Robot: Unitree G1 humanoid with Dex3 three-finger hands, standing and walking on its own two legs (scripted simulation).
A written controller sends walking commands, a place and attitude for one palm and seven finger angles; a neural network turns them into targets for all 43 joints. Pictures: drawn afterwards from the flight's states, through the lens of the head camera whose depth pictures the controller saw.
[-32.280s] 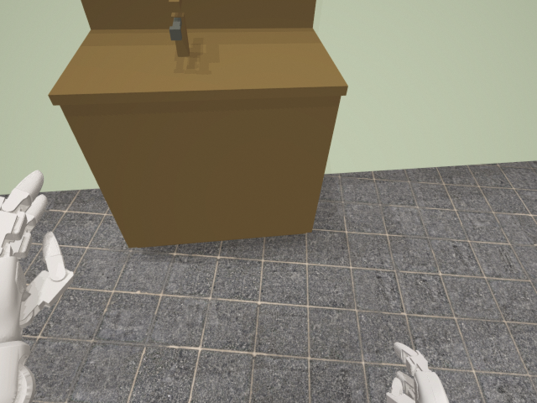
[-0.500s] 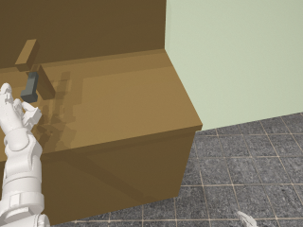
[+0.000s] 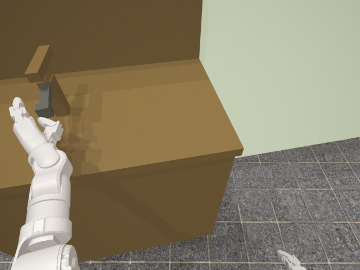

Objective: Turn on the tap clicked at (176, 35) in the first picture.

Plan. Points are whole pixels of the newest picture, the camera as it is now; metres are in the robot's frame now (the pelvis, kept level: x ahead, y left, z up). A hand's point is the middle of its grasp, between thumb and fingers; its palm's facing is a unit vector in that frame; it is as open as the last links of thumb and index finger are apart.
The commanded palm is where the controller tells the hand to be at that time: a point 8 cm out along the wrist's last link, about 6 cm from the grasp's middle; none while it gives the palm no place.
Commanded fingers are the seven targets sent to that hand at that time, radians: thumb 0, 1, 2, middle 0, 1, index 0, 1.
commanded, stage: push the lever round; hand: left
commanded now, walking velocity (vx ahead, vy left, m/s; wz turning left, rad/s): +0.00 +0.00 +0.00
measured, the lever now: (44, 110) +0.41 +0.34 +0.15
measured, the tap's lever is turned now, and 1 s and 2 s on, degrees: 9 51 70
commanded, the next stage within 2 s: lift the hand up off the lever in 1.34 s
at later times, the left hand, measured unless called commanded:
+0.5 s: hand (83, 116) +0.41 +0.25 +0.13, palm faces +0.79 -0.61 -0.07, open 7.2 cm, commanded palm +0.37 +0.27 +0.13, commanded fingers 0.00 0.90 0.90 -0.15 -0.15 -0.15 -0.15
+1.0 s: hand (102, 106) +0.45 +0.22 +0.13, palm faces +0.81 -0.58 -0.08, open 7.6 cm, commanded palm +0.39 +0.26 +0.13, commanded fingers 0.00 0.90 0.90 -0.15 -0.15 -0.15 -0.15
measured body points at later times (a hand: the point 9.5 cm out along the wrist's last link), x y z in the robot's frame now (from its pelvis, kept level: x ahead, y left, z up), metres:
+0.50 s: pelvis -0.01 -0.01 +0.00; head +0.00 -0.03 +0.45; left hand +0.36 +0.28 +0.14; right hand +0.10 -0.26 -0.13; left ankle +0.02 +0.11 -0.73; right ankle -0.01 -0.08 -0.73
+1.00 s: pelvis +0.00 -0.03 -0.01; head +0.02 -0.05 +0.44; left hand +0.40 +0.25 +0.14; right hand +0.07 -0.29 -0.14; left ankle +0.02 +0.11 -0.73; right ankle -0.01 -0.08 -0.73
